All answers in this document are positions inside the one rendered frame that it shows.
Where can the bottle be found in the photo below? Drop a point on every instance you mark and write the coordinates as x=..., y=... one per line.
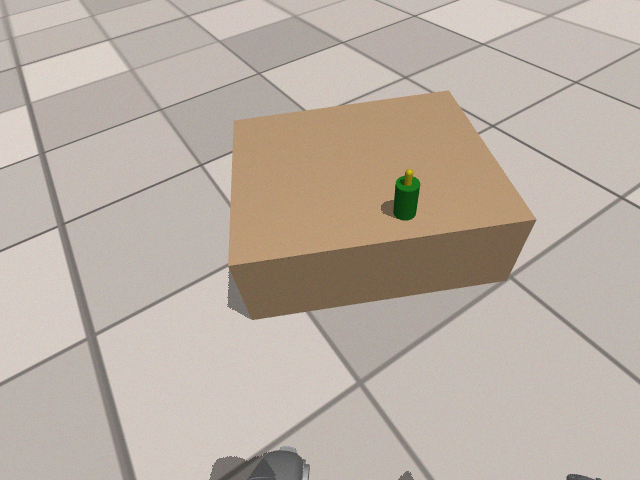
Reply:
x=406, y=196

